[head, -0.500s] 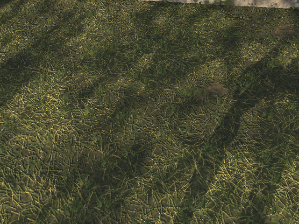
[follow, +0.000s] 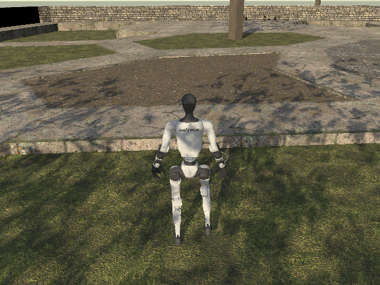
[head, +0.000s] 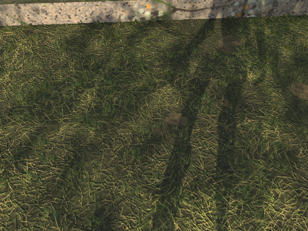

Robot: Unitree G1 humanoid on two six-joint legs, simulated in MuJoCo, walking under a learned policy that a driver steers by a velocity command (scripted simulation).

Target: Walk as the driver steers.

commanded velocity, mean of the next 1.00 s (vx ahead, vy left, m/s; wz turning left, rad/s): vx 0.50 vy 0.00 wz -0.42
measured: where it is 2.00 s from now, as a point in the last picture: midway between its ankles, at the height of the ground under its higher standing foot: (198, 118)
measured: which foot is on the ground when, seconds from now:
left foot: down 0.00-0.30, up 0.32-0.76, down 0.78-1.00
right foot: up 0.00-0.28, down 0.30-0.82, up 0.84-1.00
